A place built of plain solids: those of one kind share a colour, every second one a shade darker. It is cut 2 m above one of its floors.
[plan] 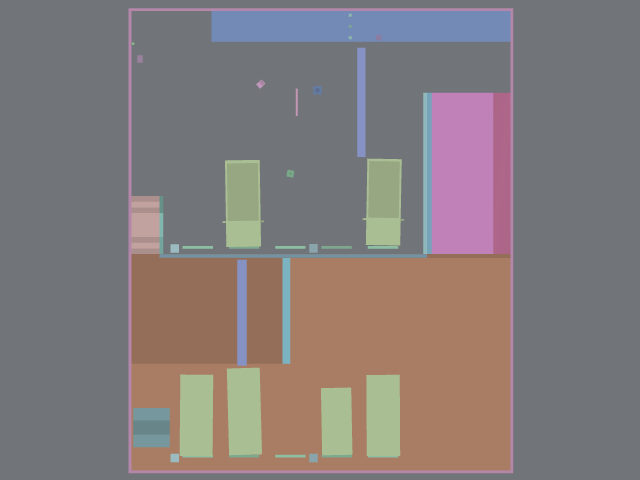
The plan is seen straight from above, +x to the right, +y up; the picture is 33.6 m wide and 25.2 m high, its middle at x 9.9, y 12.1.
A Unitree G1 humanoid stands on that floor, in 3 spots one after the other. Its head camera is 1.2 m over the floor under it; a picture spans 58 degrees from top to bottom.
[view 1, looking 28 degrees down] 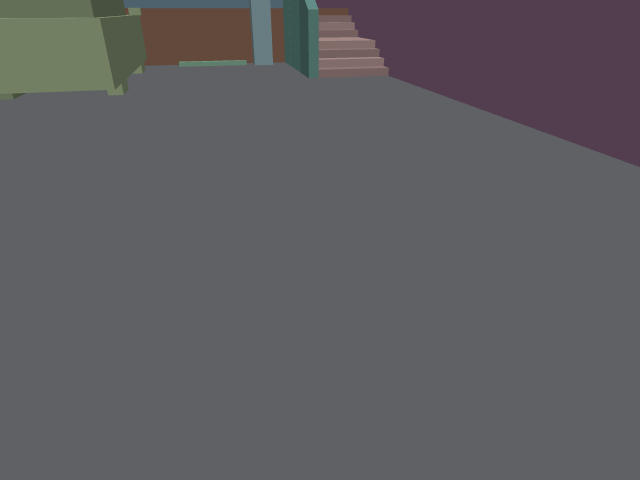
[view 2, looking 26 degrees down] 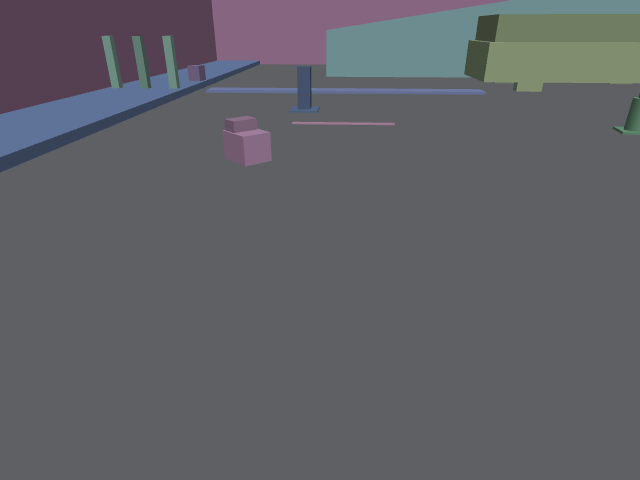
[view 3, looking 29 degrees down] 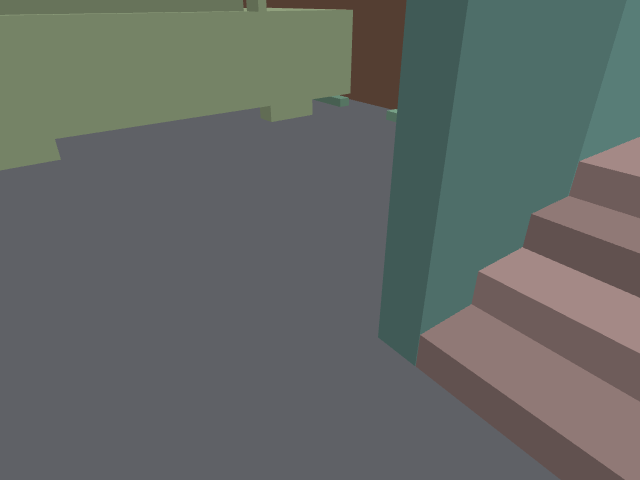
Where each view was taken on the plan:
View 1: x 3.50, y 23.31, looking -103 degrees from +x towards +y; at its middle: ground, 2.56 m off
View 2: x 2.50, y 19.33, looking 3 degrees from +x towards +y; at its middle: ground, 2.74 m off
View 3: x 0.73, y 15.41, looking -37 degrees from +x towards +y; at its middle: ground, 2.48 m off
